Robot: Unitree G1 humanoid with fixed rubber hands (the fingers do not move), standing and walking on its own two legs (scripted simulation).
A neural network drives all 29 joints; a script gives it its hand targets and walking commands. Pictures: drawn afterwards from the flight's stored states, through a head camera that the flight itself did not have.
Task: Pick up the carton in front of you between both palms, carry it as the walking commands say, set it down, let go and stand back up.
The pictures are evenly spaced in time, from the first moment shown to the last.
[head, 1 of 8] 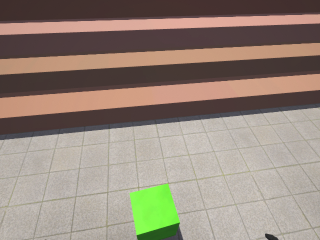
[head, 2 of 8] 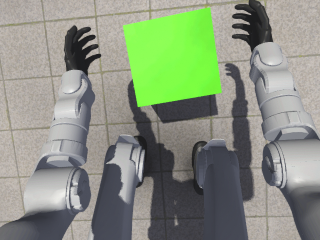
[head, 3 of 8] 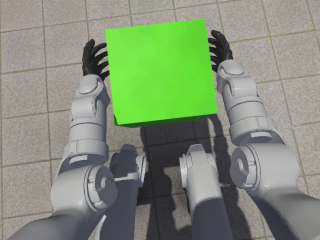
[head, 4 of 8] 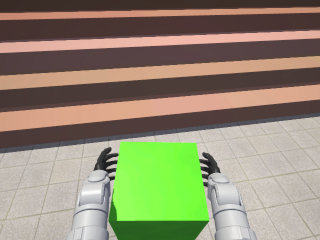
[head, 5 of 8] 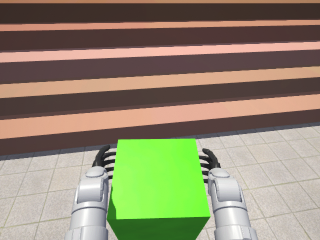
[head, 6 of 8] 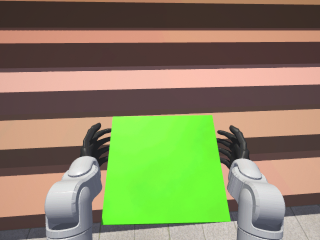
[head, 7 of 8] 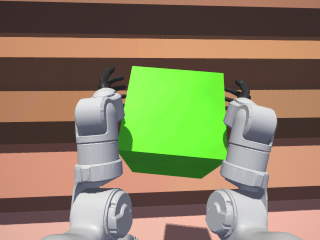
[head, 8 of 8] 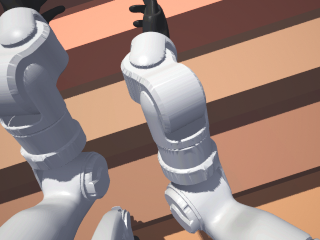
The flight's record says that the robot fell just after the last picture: yes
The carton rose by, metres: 1.28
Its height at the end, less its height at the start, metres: +1.05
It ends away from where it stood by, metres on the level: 2.51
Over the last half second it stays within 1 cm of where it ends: no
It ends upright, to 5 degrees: no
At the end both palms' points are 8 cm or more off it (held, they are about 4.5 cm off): yes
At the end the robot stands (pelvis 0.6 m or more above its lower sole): no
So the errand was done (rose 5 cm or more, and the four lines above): no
